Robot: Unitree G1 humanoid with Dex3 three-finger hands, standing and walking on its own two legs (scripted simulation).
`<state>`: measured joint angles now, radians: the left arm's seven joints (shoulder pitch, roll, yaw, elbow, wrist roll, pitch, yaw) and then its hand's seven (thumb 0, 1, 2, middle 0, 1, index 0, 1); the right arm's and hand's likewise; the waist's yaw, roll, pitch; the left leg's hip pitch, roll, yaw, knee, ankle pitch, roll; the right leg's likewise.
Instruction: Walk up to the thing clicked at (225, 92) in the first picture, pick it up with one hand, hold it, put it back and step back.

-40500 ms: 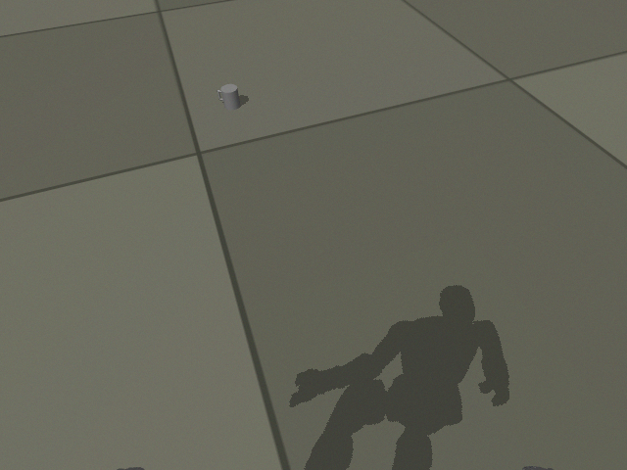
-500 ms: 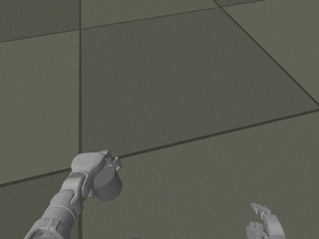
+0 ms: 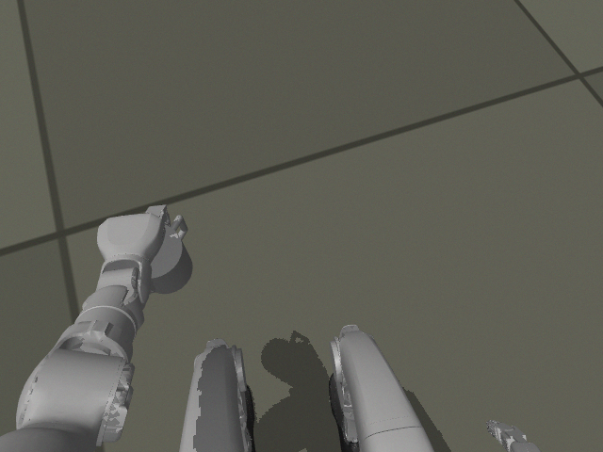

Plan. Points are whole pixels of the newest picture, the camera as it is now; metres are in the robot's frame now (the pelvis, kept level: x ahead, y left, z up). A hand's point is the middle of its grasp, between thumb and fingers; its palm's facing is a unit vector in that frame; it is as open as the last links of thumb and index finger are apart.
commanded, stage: crouch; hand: left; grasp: from above
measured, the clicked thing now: (165, 251) +0.42 +0.19 -0.19
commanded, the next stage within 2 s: lower in 1.22 s
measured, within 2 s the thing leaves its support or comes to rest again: rests again in 1.88 s
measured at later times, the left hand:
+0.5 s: hand (178, 270) +0.43 +0.20 -0.32, palm faces -0.44 -0.01 -0.90, open 11.6 cm
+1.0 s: hand (187, 272) +0.44 +0.20 -0.40, palm faces -0.47 -0.01 -0.88, open 11.5 cm
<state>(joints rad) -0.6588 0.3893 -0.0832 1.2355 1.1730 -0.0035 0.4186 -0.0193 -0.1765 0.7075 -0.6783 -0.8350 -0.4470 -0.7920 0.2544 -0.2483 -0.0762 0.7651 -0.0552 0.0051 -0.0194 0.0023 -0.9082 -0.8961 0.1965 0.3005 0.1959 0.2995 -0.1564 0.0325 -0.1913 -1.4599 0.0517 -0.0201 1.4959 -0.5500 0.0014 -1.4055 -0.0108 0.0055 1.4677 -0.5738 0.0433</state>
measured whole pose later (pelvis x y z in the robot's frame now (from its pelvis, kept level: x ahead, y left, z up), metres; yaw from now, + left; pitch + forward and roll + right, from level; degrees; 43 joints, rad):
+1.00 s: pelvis -0.03 -0.01 -0.22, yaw -4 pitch +37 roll -6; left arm -0.94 0.58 0.03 1.41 1.22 -0.08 0.41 -0.01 -0.17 0.66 -0.72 -0.79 -0.49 -0.75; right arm 0.17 -0.23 0.01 0.76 -0.13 -0.07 0.09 0.00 -0.92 -0.90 0.20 0.30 0.20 0.30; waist -0.25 0.00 -0.10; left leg -2.21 0.05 -0.11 2.22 -0.66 -0.02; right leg -2.14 0.02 -0.03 2.18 -0.69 0.04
